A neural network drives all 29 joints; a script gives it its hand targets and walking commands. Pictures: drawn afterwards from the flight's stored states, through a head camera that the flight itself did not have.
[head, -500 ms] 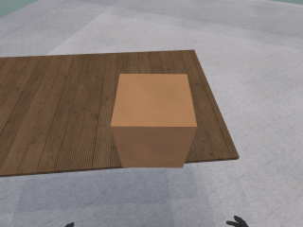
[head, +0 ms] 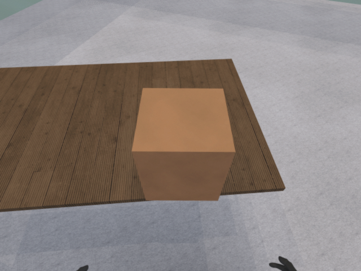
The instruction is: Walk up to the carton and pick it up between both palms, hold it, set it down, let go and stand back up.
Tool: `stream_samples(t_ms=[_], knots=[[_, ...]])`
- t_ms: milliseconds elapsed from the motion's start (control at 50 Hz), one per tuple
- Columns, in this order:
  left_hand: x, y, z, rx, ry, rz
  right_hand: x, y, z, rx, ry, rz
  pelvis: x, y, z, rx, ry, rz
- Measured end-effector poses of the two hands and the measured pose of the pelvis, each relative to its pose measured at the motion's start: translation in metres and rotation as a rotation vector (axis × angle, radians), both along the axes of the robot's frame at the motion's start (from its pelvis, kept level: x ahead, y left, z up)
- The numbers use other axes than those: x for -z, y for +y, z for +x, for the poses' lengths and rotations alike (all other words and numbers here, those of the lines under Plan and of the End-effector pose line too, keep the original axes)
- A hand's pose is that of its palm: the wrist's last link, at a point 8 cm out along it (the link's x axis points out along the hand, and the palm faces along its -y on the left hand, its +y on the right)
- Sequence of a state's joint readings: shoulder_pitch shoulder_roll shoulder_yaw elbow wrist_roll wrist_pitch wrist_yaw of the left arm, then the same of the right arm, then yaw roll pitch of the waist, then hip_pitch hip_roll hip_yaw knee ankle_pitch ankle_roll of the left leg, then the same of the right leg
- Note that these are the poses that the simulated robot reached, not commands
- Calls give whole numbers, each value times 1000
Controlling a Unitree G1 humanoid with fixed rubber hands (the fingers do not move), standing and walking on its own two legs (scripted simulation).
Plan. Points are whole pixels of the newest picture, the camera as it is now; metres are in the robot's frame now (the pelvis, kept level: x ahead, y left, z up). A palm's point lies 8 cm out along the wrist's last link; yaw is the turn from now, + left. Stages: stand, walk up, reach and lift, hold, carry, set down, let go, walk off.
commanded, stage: stand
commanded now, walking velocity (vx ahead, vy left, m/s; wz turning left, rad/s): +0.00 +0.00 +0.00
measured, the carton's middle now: (182, 147) +0.41 -0.01 -0.01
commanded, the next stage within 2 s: none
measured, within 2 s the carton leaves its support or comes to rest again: neither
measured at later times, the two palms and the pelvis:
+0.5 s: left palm out of the picture +0.08 +0.25 -0.12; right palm out of the picture +0.08 -0.25 -0.12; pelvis +0.00 +0.00 +0.00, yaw +0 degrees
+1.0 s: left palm out of the picture +0.08 +0.25 -0.12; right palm out of the picture +0.08 -0.25 -0.12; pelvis +0.00 +0.00 +0.00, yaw +0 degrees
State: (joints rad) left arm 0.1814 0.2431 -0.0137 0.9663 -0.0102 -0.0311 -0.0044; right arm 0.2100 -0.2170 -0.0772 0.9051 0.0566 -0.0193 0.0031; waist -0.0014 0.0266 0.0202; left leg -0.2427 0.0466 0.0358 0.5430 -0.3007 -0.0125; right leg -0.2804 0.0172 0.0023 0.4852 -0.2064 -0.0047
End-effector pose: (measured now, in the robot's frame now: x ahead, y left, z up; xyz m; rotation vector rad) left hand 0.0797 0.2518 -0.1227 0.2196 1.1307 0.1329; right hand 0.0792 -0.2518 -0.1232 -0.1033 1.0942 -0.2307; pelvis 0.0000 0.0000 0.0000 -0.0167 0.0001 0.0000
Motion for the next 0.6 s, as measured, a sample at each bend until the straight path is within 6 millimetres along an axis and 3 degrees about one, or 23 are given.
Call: stream_samples(t_ms=[600], knots=[[0, 0, 2, 0, 2, 0, 0, 0, 2, 0, 2, 0, 0, 0, 2, 0, 3, 0]])
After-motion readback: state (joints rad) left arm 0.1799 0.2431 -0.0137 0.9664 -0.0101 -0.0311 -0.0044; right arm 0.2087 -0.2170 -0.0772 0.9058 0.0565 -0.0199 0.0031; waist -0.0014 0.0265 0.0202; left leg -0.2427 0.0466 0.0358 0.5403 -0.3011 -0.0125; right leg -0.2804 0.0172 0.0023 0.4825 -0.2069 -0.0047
